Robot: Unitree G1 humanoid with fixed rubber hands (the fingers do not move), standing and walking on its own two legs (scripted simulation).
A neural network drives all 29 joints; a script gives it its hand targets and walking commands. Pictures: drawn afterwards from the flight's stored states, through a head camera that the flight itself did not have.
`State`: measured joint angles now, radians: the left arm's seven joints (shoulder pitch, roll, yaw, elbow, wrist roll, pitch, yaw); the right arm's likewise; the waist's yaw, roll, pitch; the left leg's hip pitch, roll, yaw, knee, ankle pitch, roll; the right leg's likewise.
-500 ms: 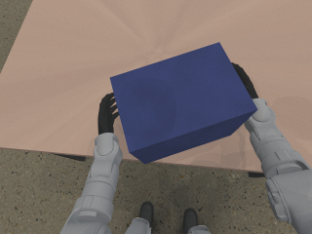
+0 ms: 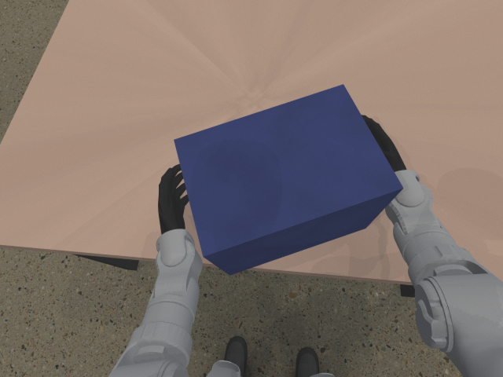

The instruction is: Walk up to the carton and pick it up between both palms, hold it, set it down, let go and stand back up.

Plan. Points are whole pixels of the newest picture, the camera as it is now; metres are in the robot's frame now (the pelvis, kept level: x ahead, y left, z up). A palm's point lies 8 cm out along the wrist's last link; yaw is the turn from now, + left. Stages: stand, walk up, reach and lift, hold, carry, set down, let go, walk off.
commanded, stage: reach and lift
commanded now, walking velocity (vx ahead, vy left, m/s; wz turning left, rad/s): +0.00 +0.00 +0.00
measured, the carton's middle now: (280, 189) +0.41 +0.02 -0.02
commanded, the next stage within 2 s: none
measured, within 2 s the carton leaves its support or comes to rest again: leaves its support in 1.56 s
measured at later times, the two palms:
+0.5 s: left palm (174, 220) +0.36 +0.18 -0.04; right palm (384, 160) +0.47 -0.14 -0.02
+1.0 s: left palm (174, 221) +0.36 +0.18 -0.04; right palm (383, 161) +0.47 -0.14 -0.02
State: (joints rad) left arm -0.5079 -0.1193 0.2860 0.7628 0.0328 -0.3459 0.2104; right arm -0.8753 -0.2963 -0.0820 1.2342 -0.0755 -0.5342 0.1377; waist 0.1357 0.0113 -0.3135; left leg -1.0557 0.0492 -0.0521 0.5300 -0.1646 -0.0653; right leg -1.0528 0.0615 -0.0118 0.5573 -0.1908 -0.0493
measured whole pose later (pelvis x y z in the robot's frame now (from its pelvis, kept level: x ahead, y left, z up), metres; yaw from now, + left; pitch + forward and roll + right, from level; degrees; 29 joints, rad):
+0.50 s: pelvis +0.00 +0.00 +0.00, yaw +0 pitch +39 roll +0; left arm -0.51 -0.12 0.29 0.80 0.03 -0.39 0.21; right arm -0.89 -0.30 -0.08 1.28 -0.10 -0.57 0.12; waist 0.14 0.01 -0.32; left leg -1.05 0.05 -0.05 0.53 -0.17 -0.07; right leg -1.05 0.06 -0.01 0.56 -0.19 -0.05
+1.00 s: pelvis +0.00 +0.00 +0.00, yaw +0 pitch +39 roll +0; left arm -0.51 -0.13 0.30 0.80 0.03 -0.40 0.22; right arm -0.89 -0.30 -0.09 1.31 -0.10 -0.60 0.11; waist 0.14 0.00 -0.32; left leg -1.05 0.05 -0.05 0.53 -0.17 -0.07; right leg -1.05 0.06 -0.01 0.56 -0.19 -0.05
